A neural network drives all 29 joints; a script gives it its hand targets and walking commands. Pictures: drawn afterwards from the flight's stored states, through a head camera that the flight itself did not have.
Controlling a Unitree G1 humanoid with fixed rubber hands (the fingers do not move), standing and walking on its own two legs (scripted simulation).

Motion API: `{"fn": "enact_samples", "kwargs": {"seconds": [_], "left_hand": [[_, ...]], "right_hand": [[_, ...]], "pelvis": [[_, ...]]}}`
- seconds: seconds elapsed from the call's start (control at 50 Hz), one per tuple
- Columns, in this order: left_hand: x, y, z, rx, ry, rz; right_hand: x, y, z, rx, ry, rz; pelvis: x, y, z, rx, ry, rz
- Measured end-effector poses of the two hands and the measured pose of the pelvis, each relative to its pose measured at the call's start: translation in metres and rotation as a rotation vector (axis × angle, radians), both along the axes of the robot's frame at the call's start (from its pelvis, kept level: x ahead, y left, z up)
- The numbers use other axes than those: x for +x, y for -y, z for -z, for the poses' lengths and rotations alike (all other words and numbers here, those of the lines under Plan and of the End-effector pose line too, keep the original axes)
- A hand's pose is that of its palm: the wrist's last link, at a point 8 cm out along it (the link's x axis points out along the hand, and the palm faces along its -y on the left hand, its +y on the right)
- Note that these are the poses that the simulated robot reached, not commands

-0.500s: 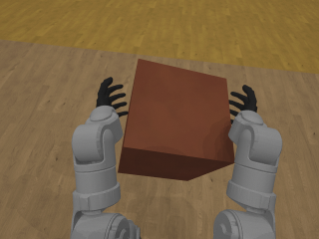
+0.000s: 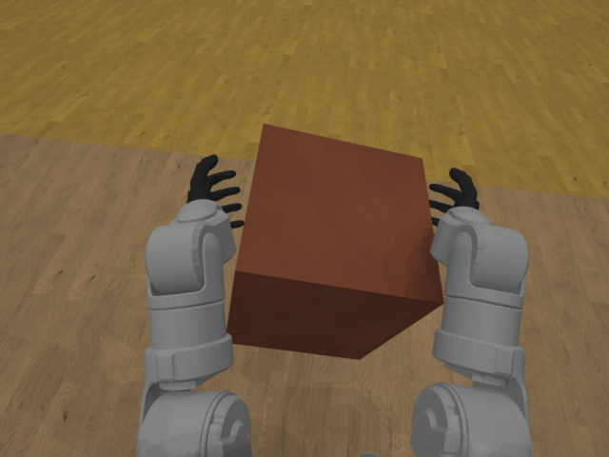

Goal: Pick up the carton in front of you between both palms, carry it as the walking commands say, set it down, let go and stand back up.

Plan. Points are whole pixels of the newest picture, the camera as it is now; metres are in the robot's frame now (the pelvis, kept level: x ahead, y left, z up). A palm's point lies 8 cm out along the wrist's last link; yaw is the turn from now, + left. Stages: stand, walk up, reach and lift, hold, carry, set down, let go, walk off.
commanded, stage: carry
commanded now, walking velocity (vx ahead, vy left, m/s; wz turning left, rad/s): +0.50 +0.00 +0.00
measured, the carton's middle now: (317, 256) +0.38 +0.02 +0.07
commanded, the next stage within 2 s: none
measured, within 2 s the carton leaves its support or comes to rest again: neither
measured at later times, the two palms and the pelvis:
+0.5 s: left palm (259, 60) +0.67 +0.14 +0.20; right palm (439, 81) +0.64 -0.15 +0.20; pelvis +0.30 +0.04 +0.06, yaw -2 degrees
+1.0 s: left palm out of the picture +0.96 +0.17 +0.26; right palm out of the picture +0.99 -0.12 +0.24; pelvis +0.62 +0.00 +0.11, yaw +0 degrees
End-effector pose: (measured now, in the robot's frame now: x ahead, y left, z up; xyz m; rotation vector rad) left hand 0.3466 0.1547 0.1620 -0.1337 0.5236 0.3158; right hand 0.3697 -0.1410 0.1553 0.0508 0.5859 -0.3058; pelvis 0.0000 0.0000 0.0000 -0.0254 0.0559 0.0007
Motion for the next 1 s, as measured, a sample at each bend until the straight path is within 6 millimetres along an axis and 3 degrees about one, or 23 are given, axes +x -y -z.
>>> {"fn": "enact_samples", "kwargs": {"seconds": [0.08, 0.14, 0.3, 0.4, 0.5, 0.56, 0.7, 0.82, 0.9, 1.0], "left_hand": [[0.032, -0.008, -0.003, -0.013, -0.05, -0.065], [0.063, -0.008, -0.018, -0.032, -0.015, -0.069], [0.177, -0.002, -0.054, -0.018, 0.049, 0.004], [0.262, 0.002, -0.052, -0.034, 0.047, 0.093], [0.327, 0.011, -0.04, -0.074, -0.055, 0.16], [0.359, 0.011, -0.043, -0.105, -0.046, 0.151], [0.44, 0.003, -0.07, -0.07, 0.049, 0.109], [0.516, -0.001, -0.077, -0.006, 0.033, 0.027], [0.552, -0.009, -0.072, -0.023, -0.047, -0.03], [0.612, -0.017, -0.097, -0.016, 0.005, -0.053]], "right_hand": [[0.046, -0.008, 0.001, 0.011, -0.058, -0.007], [0.078, -0.01, -0.011, 0.018, -0.029, -0.005], [0.174, -0.002, -0.049, 0.004, 0.042, 0.042], [0.234, 0.003, -0.056, -0.006, 0.038, 0.096], [0.274, 0.01, -0.044, 0.024, -0.073, 0.138], [0.306, 0.009, -0.049, 0.041, -0.062, 0.136], [0.406, 0.003, -0.077, 0.001, 0.027, 0.093], [0.509, -0.001, -0.073, -0.009, 0.013, 0.02], [0.562, -0.011, -0.07, -0.014, -0.067, 0.0], [0.625, -0.019, -0.089, 0.009, -0.022, 0.007]], "pelvis": [[0.039, 0.008, -0.022, 0.015, -0.003, 0.0], [0.07, 0.009, -0.033, 0.021, -0.01, -0.006], [0.174, -0.007, -0.045, 0.016, -0.029, 0.008], [0.25, -0.027, -0.036, 0.05, -0.013, 0.03], [0.304, -0.039, -0.056, 0.034, -0.018, 0.03], [0.336, -0.039, -0.066, 0.031, -0.017, 0.034], [0.426, -0.027, -0.075, 0.027, -0.027, 0.024], [0.517, -0.007, -0.07, -0.018, -0.018, 0.01], [0.561, 0.0, -0.089, -0.006, -0.025, 0.006], [0.618, -0.005, -0.106, 0.005, -0.035, 0.006]]}}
